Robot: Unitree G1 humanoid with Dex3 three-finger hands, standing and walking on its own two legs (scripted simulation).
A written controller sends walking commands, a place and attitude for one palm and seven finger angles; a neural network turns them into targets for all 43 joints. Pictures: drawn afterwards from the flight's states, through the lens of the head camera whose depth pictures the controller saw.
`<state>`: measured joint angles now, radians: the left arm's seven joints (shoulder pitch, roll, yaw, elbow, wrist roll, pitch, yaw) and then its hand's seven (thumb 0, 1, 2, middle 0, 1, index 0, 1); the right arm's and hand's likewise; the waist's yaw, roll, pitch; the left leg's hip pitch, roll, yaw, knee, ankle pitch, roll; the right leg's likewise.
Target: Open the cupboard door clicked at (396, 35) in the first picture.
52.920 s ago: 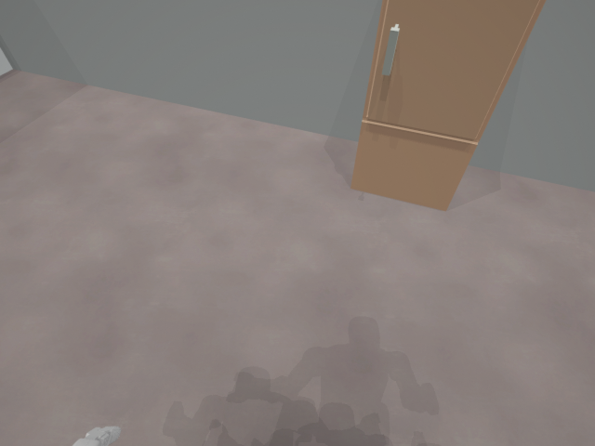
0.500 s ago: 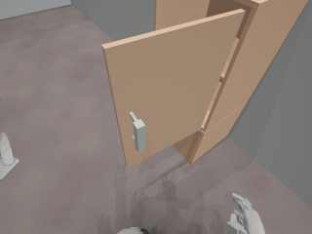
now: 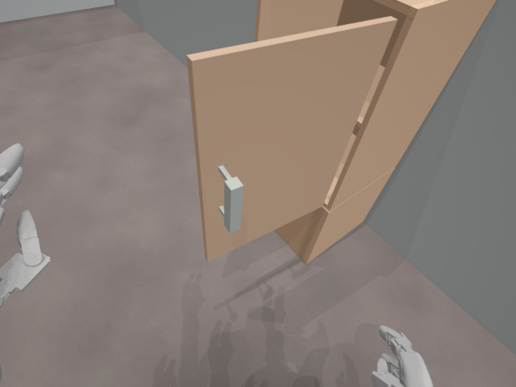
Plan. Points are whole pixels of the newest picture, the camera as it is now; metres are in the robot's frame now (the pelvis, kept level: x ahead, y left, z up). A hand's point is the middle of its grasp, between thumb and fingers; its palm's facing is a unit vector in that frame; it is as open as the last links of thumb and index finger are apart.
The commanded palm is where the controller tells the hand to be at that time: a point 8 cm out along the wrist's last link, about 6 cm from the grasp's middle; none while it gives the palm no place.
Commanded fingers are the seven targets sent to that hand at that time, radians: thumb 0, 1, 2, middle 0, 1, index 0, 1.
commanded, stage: stop stepping back and stand still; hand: left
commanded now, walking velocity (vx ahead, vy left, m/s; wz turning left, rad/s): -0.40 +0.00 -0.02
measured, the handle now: (227, 199) +0.48 +0.11 -0.05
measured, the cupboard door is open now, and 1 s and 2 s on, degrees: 83 83 83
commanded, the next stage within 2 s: let the arm hang, fingers relaxed in 0.94 s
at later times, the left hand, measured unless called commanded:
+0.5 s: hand out of the picture +0.10 +0.25 +0.17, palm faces +0.44 -0.81 -0.40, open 7.4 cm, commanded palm +0.05 +0.28 +0.18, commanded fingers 0.00 0.90 0.90 -0.20 -0.30 -0.20 -0.30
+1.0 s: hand out of the picture +0.09 +0.24 +0.15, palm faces +0.38 -0.81 -0.43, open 7.4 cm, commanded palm +0.04 +0.28 +0.18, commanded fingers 0.00 0.90 0.90 -0.20 -0.30 -0.20 -0.30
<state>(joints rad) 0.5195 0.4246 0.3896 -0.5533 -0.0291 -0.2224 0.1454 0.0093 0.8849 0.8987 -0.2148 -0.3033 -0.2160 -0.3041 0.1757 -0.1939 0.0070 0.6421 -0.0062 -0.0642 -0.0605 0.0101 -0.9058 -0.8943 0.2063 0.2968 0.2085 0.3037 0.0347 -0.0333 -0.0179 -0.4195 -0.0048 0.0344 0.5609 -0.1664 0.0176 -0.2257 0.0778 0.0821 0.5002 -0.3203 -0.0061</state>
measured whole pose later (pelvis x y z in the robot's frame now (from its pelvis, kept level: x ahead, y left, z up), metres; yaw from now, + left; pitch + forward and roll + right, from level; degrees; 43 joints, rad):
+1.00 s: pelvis -0.12 -0.01 +0.00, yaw -4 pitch -1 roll -1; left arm 0.53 0.37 0.38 -0.43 -0.04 -0.17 0.15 0.01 0.89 0.90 -0.21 -0.30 -0.22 -0.30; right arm 0.23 -0.20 0.02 0.67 0.00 -0.11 -0.07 0.01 -0.91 -0.89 0.21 0.30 0.21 0.30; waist 0.02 0.01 0.01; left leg -0.28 0.04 0.04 0.52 -0.23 -0.01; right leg -0.16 0.04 -0.05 0.48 -0.31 -0.04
